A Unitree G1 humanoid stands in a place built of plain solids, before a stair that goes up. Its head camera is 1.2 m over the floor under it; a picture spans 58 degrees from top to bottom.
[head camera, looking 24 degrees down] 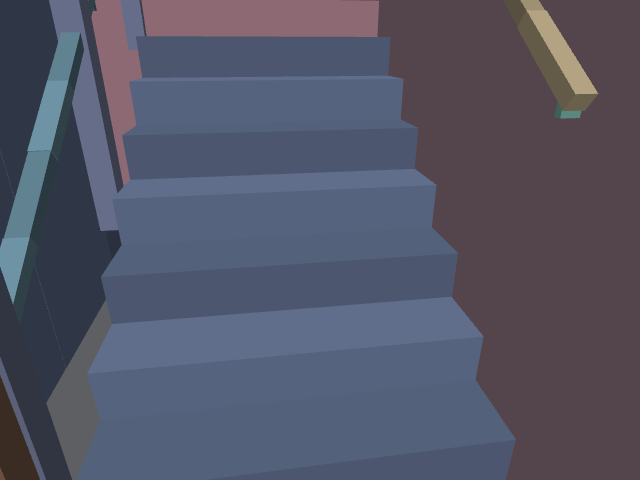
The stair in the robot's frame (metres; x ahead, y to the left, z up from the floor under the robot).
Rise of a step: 0.18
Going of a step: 0.24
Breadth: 1.20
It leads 8 degrees to the left of straight ahead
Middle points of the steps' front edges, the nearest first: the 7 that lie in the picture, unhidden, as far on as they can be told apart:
0.81 0.03 0.18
1.05 0.07 0.36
1.30 0.10 0.53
1.54 0.14 0.71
1.78 0.17 0.89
2.02 0.21 1.07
2.27 0.25 1.25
